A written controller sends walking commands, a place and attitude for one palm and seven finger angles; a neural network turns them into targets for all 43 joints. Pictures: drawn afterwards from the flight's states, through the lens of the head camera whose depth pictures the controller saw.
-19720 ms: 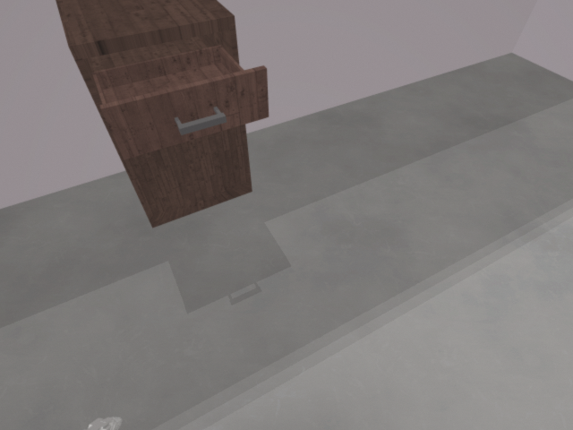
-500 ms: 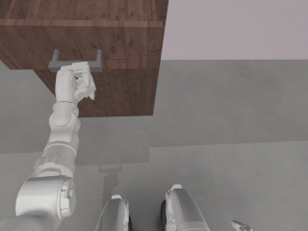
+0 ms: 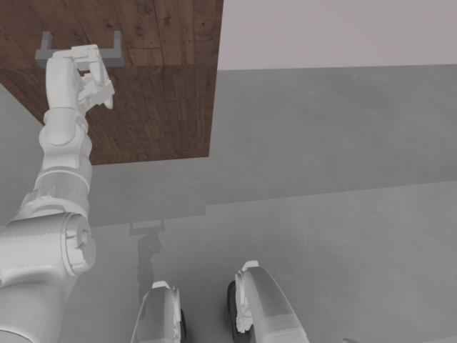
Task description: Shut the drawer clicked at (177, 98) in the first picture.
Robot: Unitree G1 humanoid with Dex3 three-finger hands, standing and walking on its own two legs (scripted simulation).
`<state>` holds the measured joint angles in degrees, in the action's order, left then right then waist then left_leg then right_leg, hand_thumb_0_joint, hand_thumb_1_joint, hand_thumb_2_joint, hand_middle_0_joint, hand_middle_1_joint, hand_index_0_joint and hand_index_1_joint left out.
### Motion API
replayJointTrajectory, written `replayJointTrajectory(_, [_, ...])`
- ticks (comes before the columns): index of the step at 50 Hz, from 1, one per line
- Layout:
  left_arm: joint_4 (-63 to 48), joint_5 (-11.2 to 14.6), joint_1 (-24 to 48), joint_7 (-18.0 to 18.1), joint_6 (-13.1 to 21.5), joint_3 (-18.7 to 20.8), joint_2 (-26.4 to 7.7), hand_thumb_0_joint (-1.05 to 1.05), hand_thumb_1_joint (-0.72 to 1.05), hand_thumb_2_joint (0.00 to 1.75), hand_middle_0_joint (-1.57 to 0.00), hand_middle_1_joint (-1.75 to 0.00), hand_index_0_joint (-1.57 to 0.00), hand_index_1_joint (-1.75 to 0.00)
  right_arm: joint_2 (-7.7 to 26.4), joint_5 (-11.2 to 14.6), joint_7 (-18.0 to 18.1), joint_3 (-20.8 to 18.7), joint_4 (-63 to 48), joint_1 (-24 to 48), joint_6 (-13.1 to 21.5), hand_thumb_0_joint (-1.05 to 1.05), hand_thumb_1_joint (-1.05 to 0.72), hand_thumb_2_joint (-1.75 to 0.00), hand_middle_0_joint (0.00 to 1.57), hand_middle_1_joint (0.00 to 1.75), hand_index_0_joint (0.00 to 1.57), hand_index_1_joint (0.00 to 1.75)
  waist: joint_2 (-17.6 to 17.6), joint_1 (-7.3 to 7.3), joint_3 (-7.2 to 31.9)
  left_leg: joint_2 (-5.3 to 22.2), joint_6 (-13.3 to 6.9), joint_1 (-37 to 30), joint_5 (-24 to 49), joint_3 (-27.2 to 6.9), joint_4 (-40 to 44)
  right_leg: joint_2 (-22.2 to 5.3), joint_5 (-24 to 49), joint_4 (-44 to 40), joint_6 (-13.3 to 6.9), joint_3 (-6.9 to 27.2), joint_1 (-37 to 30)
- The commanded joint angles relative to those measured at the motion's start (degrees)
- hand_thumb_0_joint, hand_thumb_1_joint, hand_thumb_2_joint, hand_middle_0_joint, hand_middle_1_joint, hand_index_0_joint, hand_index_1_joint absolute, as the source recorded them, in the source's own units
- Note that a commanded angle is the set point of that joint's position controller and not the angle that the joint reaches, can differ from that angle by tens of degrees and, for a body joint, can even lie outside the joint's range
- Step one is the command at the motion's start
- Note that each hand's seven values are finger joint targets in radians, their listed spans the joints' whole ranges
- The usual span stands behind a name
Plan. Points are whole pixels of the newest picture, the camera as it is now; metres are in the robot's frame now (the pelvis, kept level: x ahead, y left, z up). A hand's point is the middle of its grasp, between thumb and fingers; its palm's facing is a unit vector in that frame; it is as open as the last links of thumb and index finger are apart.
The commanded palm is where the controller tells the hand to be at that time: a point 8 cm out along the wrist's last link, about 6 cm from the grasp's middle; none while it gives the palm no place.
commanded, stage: push the drawer shut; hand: left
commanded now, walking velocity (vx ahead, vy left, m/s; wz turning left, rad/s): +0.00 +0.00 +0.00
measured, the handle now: (82, 48) +0.62 +0.18 +0.04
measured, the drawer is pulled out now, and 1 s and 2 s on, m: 0.06 0.00 0.00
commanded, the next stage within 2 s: pull the fist back off the drawer in 0.70 s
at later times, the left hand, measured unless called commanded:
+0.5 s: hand (108, 54) +0.60 +0.14 +0.04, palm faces +0.00 -1.00 -0.04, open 3.3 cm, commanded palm +0.59 +0.17 +0.04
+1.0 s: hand (99, 53) +0.60 +0.15 +0.04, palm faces +0.00 -1.00 -0.05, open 3.2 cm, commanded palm +0.60 +0.15 +0.04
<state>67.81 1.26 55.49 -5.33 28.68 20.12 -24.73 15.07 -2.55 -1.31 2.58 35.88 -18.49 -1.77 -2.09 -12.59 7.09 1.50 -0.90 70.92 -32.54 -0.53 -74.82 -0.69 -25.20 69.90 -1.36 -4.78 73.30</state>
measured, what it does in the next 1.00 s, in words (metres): stands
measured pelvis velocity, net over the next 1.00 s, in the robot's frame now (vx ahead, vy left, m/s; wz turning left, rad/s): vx -0.02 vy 0.01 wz -0.02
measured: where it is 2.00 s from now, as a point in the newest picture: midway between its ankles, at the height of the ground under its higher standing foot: (208, 338)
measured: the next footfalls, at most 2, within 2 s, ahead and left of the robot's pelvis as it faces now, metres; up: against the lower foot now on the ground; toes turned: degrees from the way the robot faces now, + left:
none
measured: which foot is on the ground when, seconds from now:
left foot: down 0.00-1.00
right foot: down 0.00-1.00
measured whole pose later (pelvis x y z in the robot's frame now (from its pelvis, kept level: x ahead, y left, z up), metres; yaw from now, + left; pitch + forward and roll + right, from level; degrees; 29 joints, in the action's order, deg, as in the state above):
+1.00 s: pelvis -0.02 +0.01 -0.03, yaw -1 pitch +35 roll -7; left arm 78.4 -5.4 78.4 -4.9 19.0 18.6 -39.4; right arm 14.6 -4.5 -2.2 6.3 35.8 -22.4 -0.5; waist -2.5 -20.1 6.1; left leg 1.6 -1.5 84.7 -31.3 -3.8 -81.1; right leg -0.6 -22.6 72.1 -1.0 -7.8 84.1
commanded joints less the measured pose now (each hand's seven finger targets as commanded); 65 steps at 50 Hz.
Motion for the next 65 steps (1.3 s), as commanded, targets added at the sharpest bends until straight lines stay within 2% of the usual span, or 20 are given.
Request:
replayJointTrajectory(1, [-12.4,0.2,32.6,0.7,3.8,3.3,-16.3,0.0,0.9,0.9,-1.4,-1.6,-1.4,-1.6,10.5,-0.4,0.4,-3.3,-2.1,-11.0,0.3,0.0,-0.9,-0.9,0.2,0.3,0.2,0.3,-7.4,-2.34,33.8,-1.1,-1.1,-15.4,16.8,-2.8,8.3,2.0,9.6,-8.0,0.3,4.3,-21.6])
replayJointTrajectory(10, [-11.1,-1.0,37.6,0.8,2.2,2.2,-16.3,0.0,0.9,0.9,-1.4,-1.6,-1.4,-1.6,10.8,-1.2,-0.3,-2.9,-1.6,-13.6,-0.5,0.0,-0.9,-0.9,0.2,0.3,0.2,0.3,-10.7,-4.03,35.7,-0.5,-0.7,-18.9,21.2,-4.4,7.7,2.4,11.6,-7.1,0.1,3.2,-18.2])
replayJointTrajectory(11, [-10.7,-1.2,38.3,1.0,2.0,3.2,-17.7,0.0,0.9,0.9,-1.4,-1.6,-1.4,-1.6,11.1,-1.2,-0.2,-3.0,-1.3,-13.8,-0.7,0.0,-0.9,-0.9,0.2,0.3,0.2,0.3,-10.1,-4.27,35.4,-0.2,-0.7,-18.7,21.0,-4.6,7.4,2.4,11.0,-7.0,0.2,2.9,-17.3])
replayJointTrajectory(14, [-9.6,-1.8,41.2,1.4,1.4,2.2,-17.3,0.0,0.9,0.9,-1.4,-1.6,-1.4,-1.6,11.0,-1.4,-0.3,-2.7,-1.2,-14.6,-0.8,0.0,-0.9,-0.9,0.2,0.3,0.2,0.3,-10.4,-5.57,33.7,-0.2,-1.0,-17.8,20.2,-4.8,7.3,2.5,10.4,-7.2,0.2,3.0,-16.1])
replayJointTrajectory(17, [-9.3,-2.6,41.8,1.9,1.2,4.3,-20.4,0.0,0.9,0.9,-1.4,-1.6,-1.4,-1.6,11.2,-1.7,-0.5,-2.6,-1.0,-15.4,-1.1,0.0,-0.9,-0.9,0.2,0.3,0.2,0.3,-12.2,-5.0,35.9,-0.2,-0.7,-18.6,22.2,-4.8,6.7,2.6,11.8,-6.9,0.0,3.0,-16.6])
replayJointTrajectory(22, [-8.2,-3.4,45.6,1.7,0.0,3.2,-20.7,0.0,0.9,0.9,-1.4,-1.6,-1.4,-1.6,11.2,-1.9,-0.7,-2.2,-0.7,-16.3,-1.5,0.0,-0.9,-0.9,0.2,0.3,0.2,0.3,-13.2,-6.89,34.5,0.1,-1.0,-17.3,22.5,-5.0,5.8,2.7,12.2,-6.8,0.1,2.9,-15.1])
replayJointTrajectory(25, [-5.8,-4.3,45.5,1.7,-0.9,4.4,-22.9,0.0,0.9,0.9,-1.4,-1.6,-1.4,-1.6,11.5,-2.0,-0.8,-1.9,-0.7,-17.3,-1.8,0.0,-0.9,-0.9,0.2,0.3,0.2,0.3,-12.6,-7.06,34.9,0.3,-0.9,-17.1,23.2,-5.7,5.5,2.9,12.1,-6.1,0.0,2.4,-14.3])
replayJointTrajectory(27, [-8.8,-4.3,50.6,1.9,-0.8,3.3,-22.2,0.0,0.9,0.9,-1.4,-1.6,-1.4,-1.6,11.5,-2.1,-0.7,-2.1,-0.4,-17.8,-1.9,0.0,-0.9,-0.9,0.2,0.3,0.2,0.3,-14.4,-8.33,35.4,0.5,-0.8,-18.8,23.6,-6.2,5.2,2.9,11.8,-6.0,0.2,2.2,-12.1])
replayJointTrajectory(28, [-7.8,-4.4,51.1,2.0,-1.2,1.6,-20.0,0.0,0.9,0.9,-1.4,-1.6,-1.4,-1.6,11.3,-2.1,-0.9,-2.2,-0.2,-17.8,-1.8,0.0,-0.9,-0.9,0.2,0.3,0.2,0.3,-14.3,-9.04,35.2,0.3,-1.0,-18.4,22.7,-6.0,5.0,2.9,11.3,-6.4,0.3,2.3,-11.7])
replayJointTrajectory(32, [-6.3,-4.8,55.0,2.6,-2.3,1.6,-22.2,0.0,0.9,0.9,-1.4,-1.6,-1.4,-1.6,11.6,-2.2,-0.5,-1.5,0.4,-18.2,-1.4,0.0,-0.9,-0.9,0.2,0.3,0.2,0.3,-15.1,-10.57,32.9,0.2,-1.2,-15.9,19.2,-6.2,4.8,2.9,8.7,-6.5,0.3,2.2,-9.9])
replayJointTrajectory(34, [-7.7,-4.8,57.8,2.6,-2.2,0.4,-21.6,0.0,0.9,0.9,-1.4,-1.6,-1.4,-1.6,11.5,-2.2,-0.4,-1.5,0.4,-18.2,-0.8,0.0,-0.9,-0.9,0.2,0.3,0.2,0.3,-18.0,-11.02,34.1,0.1,-1.2,-17.2,18.7,-6.3,4.8,3.0,8.2,-6.4,0.1,2.3,-8.6])
replayJointTrajectory(35, [-7.1,-5.0,57.7,2.7,-2.3,1.3,-23.1,0.0,0.9,0.9,-1.4,-1.6,-1.4,-1.6,11.9,-2.3,-0.3,-1.3,0.6,-18.4,-0.7,0.0,-0.9,-0.9,0.2,0.3,0.2,0.3,-18.0,-10.84,34.8,0.2,-1.0,-17.7,18.8,-6.8,4.7,3.0,8.0,-6.1,0.0,1.9,-8.2])
replayJointTrajectory(41, [-4.4,-5.2,59.8,2.4,-4.3,-1.3,-21.9,0.0,0.9,0.9,-1.4,-1.6,-1.4,-1.6,12.0,-2.0,0.1,-0.5,0.8,-17.6,0.5,0.0,-0.9,-0.9,0.2,0.3,0.2,0.3,-19.5,-12.49,32.3,0.0,-1.3,-15.0,12.6,-6.9,4.9,3.0,4.1,-6.4,0.0,1.9,-5.1])
replayJointTrajectory(43, [-4.0,-5.3,59.7,2.3,-5.0,-0.8,-23.2,0.0,0.9,0.9,-1.4,-1.6,-1.4,-1.6,12.2,-2.1,0.2,-0.3,0.6,-17.7,0.8,0.0,-0.9,-0.9,0.2,0.3,0.2,0.3,-18.4,-12.35,31.7,0.1,-1.5,-13.2,10.9,-7.0,5.1,2.9,3.2,-6.4,0.1,1.9,-6.0])
replayJointTrajectory(46, [-6.1,-5.5,60.5,1.9,-5.1,0.3,-24.4,0.0,0.9,0.9,-1.4,-1.6,-1.4,-1.6,12.3,-2.3,-0.1,-0.4,0.1,-18.2,1.1,0.0,-0.9,-0.9,0.2,0.3,0.2,0.3,-21.1,-11.09,36.0,0.0,-1.1,-15.7,12.9,-7.6,4.9,2.9,4.3,-5.5,-0.2,1.6,-6.4])
replayJointTrajectory(49, [-5.0,-5.4,58.9,1.6,-5.8,-1.1,-21.4,0.0,0.9,0.9,-1.4,-1.6,-1.4,-1.6,12.2,-2.3,-0.6,-0.5,0.1,-18.2,1.2,0.0,-0.9,-0.9,0.2,0.3,0.2,0.3,-20.9,-11.22,33.9,0.3,-0.9,-16.9,11.6,-8.6,5.7,2.8,3.6,-5.4,-0.1,0.9,-4.1])
replayJointTrajectory(52, [-5.0,-5.2,55.7,1.6,-6.5,1.0,-23.1,0.0,0.9,0.9,-1.4,-1.6,-1.4,-1.6,12.5,-2.2,-0.8,-0.6,-0.4,-18.5,1.1,0.0,-0.9,-0.9,0.2,0.3,0.2,0.3,-18.7,-9.85,34.8,0.4,-0.9,-15.6,11.5,-8.2,5.8,2.8,3.7,-5.8,-0.1,1.1,-6.5])
replayJointTrajectory(56, [-6.6,-4.9,53.0,1.6,-6.7,0.0,-20.3,0.0,0.9,0.9,-1.4,-1.6,-1.4,-1.6,12.3,-2.1,-1.2,-0.9,-0.7,-18.1,1.1,0.0,-0.9,-0.9,0.2,0.3,0.2,0.3,-18.5,-8.99,33.9,0.5,-0.9,-16.0,10.4,-8.1,6.5,2.8,3.1,-5.8,-0.1,1.1,-5.8])
replayJointTrajectory(59, [-7.0,-4.6,49.3,1.9,-6.5,2.6,-22.5,0.0,0.9,0.9,-1.4,-1.6,-1.4,-1.6,12.3,-1.9,-1.3,-0.8,-1.2,-18.3,0.9,0.0,-0.9,-0.9,0.2,0.3,0.2,0.3,-16.6,-7.5,33.9,0.5,-0.9,-15.4,11.4,-7.6,7.0,2.8,3.4,-5.8,-0.2,1.2,-8.0])
replayJointTrajectory(65, [-10.1,-3.3,39.8,1.5,-5.3,3.3,-20.3,0.0,0.9,0.9,-1.4,-1.6,-1.4,-1.6,11.7,-1.5,-1.9,-1.5,-2.4,-17.6,0.2,0.0,-0.9,-0.9,0.2,0.3,0.2,0.3,-14.3,-4.76,34.8,0.6,-0.7,-17.0,17.1,-6.2,7.8,2.9,6.8,-6.6,-0.2,1.5,-12.9])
